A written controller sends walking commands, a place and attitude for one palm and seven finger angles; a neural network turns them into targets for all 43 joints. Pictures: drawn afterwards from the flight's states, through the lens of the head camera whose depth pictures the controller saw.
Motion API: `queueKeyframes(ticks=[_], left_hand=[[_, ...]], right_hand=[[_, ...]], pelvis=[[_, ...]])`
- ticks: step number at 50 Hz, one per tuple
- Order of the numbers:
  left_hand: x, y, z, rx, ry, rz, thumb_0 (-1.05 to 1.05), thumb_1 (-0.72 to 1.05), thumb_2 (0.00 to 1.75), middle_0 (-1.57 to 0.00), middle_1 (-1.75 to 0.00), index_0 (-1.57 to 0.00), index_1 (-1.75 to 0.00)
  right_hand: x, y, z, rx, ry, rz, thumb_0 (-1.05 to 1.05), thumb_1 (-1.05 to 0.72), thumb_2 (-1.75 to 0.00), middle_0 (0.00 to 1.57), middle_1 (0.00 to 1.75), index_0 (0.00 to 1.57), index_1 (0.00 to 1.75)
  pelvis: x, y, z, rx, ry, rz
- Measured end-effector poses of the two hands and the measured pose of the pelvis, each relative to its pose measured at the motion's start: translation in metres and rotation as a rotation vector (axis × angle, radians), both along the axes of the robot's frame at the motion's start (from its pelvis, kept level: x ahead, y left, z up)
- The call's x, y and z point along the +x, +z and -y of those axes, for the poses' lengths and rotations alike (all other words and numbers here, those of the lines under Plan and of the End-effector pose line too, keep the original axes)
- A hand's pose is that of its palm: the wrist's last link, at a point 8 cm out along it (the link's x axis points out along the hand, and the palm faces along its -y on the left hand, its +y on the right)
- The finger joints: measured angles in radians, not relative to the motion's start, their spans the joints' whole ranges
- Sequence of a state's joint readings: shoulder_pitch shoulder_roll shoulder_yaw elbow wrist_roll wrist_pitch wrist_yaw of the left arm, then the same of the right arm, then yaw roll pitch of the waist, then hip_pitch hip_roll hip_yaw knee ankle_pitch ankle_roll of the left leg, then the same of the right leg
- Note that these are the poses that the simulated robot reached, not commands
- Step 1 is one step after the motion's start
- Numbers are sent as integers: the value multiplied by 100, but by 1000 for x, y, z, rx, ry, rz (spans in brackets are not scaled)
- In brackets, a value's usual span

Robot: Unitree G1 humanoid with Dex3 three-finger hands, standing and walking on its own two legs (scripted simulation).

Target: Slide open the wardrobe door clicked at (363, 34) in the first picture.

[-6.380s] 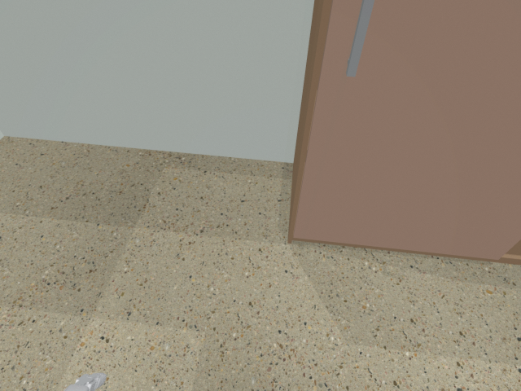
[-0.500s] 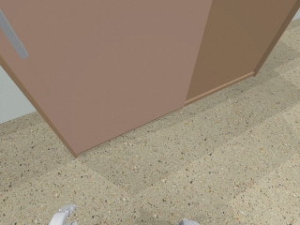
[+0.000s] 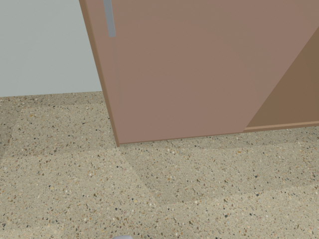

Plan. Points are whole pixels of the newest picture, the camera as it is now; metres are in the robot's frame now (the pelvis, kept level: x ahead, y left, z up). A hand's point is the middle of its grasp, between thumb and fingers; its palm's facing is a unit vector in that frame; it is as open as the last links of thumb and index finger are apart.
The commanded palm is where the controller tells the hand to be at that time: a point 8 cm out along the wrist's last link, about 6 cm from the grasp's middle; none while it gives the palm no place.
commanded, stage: turn to face it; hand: left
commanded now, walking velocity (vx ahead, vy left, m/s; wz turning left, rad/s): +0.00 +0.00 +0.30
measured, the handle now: out of the picture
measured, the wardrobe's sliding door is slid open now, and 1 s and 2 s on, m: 0.00 0.00 0.00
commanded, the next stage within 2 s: take the last steps up to it in 0.30 s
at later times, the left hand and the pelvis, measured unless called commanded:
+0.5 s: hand out of the picture +0.05 +0.20 -0.14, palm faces +0.13 -0.96 -0.24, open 7.4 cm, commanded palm none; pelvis -0.02 +0.00 +0.02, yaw +6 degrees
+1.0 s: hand out of the picture -0.09 +0.14 -0.17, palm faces +0.29 -0.95 -0.09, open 7.4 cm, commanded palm none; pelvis +0.05 +0.03 +0.01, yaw +9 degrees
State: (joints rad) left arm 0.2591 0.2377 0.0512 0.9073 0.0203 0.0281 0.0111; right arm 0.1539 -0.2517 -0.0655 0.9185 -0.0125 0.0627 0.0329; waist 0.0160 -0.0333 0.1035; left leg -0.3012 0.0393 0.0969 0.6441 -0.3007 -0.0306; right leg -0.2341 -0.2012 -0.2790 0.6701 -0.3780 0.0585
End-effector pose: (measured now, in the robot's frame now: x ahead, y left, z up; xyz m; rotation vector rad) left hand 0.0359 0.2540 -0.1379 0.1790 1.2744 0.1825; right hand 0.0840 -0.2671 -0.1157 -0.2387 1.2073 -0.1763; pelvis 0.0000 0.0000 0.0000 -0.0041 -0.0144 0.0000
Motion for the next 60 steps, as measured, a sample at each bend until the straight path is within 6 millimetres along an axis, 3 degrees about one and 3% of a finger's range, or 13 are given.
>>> queueKeyframes(ticks=[3, 6, 16, 25, 28, 33, 38, 41, 48, 50, 53, 60], left_hand=[[-19, -9, -19, -1, 42, -64, 1, 91, 90, -20, -30, -20, -30], [-25, -3, -28, -5, 62, -83, 1, 91, 90, -20, -30, -20, -29], [-7, 21, -29, -6, 83, 42, 1, 91, 90, -20, -30, -20, -29], [-5, 30, 8, 17, 72, 114, 1, 91, 90, -20, -30, -20, -29], [-22, 31, 26, 18, 88, 112, 0, 91, 90, -20, -30, -20, -29], [-68, 32, 51, -18, 159, 16, 0, 91, 90, -20, -30, -20, -30], [-109, 25, 71, -72, 226, -110, 1, 91, 90, -20, -30, -20, -30], [-128, 20, 79, -111, 269, -180, 1, 91, 90, -20, -30, -20, -30], [-149, 3, 71, -200, 336, -340, 1, 91, 90, -20, -30, -20, -30], [-141, -2, 60, -211, 315, -373, 1, 91, 90, -20, -30, -20, -30], [-105, -1, 35, -192, 253, -353, 1, 91, 90, -20, -30, -20, -29], [38, 11, -23, -85, 182, -66, 1, 91, 90, -20, -30, -20, -29]], right_hand=[[17, 8, -19, -14, 42, 49, 1, -91, -90, 20, 29, 20, 30], [21, 18, -34, -21, 59, 70, 1, -91, -90, 20, 29, 20, 30], [-3, 16, -61, 43, 73, 35, 0, -91, -90, 20, 29, 20, 30], [-49, -11, -34, 93, 39, -54, 0, -91, -90, 20, 29, 20, 30], [-61, -19, -22, 107, 33, -96, 1, -91, -90, 20, 29, 20, 30], [-64, -10, -9, 112, 37, -138, 1, -91, -90, 20, 29, 20, 30], [-53, -6, -8, 89, 53, -164, 1, -91, -90, 20, 29, 20, 30], [-36, -5, -17, 75, 79, -179, 1, -91, -90, 20, 29, 20, 30], [44, -6, -69, 51, 162, -67, 1, -91, -90, 20, 29, 20, 30], [62, -6, -85, 56, 157, -10, 1, -91, -90, 20, 29, 20, 30], [76, 3, -91, 49, 99, 53, 0, -94, -90, 20, 29, 20, 30], [64, 8, -87, 45, 57, -55, -1, -94, -90, 20, 29, 20, 30]], pelvis=[[-2, 0, -10, 3, 3, 6], [-3, 8, -18, -16, 17, 6], [-13, 22, -23, -20, 72, 11], [-24, 15, 4, 15, 108, 7], [-23, 14, 15, 17, 125, 18], [-11, 25, 21, 30, 134, 17], [1, 26, 18, 13, 165, 14], [12, 24, 10, -1, 176, 6], [45, 8, -25, -20, 177, -4], [53, 5, -34, -7, 155, 4], [68, 11, -42, -5, 128, 13], [108, 24, -45, -1, 136, 17]])
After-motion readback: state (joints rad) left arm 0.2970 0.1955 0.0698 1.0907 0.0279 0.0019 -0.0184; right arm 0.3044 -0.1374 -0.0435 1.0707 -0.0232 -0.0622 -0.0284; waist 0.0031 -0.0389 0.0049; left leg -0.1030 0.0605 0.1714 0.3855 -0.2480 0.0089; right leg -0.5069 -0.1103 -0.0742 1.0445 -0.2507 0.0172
